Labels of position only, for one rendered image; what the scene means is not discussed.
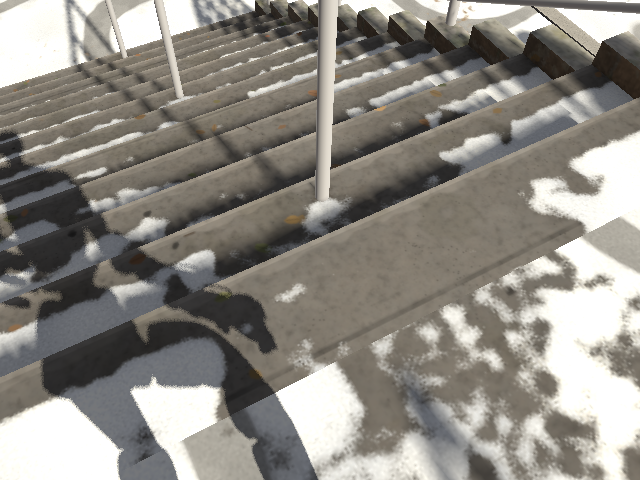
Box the stairs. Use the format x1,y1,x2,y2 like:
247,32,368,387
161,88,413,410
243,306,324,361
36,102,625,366
0,11,634,377

